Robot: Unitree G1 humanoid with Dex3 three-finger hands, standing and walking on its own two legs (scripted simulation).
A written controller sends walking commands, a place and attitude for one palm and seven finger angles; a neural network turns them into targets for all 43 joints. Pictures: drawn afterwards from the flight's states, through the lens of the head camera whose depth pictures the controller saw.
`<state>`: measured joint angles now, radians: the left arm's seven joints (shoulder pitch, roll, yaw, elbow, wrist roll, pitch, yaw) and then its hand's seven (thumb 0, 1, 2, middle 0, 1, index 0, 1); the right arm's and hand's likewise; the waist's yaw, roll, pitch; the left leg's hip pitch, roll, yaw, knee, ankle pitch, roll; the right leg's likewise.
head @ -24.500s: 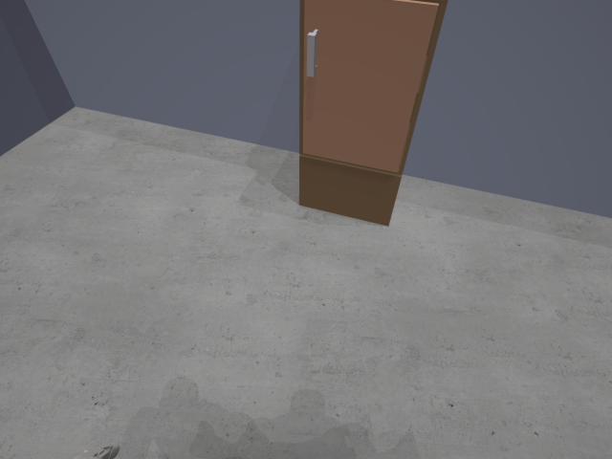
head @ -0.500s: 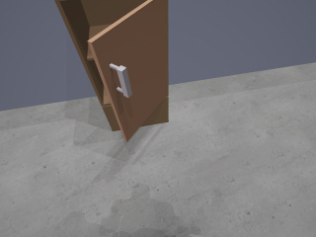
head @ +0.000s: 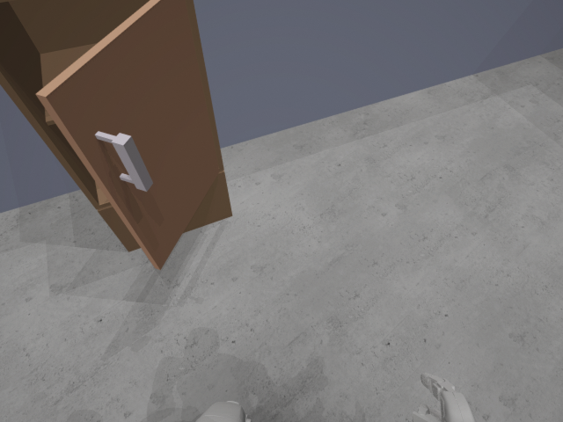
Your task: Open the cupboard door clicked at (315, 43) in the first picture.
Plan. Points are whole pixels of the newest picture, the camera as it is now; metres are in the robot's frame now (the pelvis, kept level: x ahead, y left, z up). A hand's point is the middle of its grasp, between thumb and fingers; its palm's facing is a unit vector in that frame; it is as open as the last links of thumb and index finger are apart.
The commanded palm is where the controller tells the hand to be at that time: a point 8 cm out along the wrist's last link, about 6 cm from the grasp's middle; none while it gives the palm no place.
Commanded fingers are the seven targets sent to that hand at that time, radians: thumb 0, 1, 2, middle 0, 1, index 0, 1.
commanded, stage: walk to a spot facing it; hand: left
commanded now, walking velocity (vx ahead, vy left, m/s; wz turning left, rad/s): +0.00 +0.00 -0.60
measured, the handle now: (124, 161) +0.52 +0.36 -0.02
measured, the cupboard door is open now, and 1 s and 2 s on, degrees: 47 47 47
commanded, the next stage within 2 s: none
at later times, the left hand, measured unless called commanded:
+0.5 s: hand (201, 375) +0.19 +0.16 -0.16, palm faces -0.31 -0.90 -0.29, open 7.3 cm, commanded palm none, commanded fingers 0.00 0.90 0.90 -0.20 -0.30 -0.20 -0.30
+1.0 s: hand (313, 298) +0.34 -0.02 -0.16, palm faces -0.67 -0.73 -0.15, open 7.4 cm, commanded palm none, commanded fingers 0.00 0.90 0.90 -0.20 -0.30 -0.20 -0.30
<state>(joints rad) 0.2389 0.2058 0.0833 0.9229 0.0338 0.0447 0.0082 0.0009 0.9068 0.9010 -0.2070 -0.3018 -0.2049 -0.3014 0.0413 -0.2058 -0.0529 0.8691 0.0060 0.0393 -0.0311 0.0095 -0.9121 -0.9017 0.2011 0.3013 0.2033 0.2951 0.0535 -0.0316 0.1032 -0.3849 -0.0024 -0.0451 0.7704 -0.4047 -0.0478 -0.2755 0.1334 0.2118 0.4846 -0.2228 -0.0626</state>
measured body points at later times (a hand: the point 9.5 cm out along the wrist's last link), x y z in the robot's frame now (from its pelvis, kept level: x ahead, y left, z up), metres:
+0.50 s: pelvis +0.01 -0.01 -0.01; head +0.06 -0.04 +0.43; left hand +0.20 +0.20 -0.14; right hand -0.05 -0.29 -0.16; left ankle +0.03 +0.13 -0.68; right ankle -0.01 -0.13 -0.74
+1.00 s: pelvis +0.12 -0.07 +0.00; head +0.17 -0.10 +0.44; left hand +0.38 +0.02 -0.15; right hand -0.09 -0.18 -0.14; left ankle +0.10 +0.09 -0.74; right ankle +0.13 -0.23 -0.70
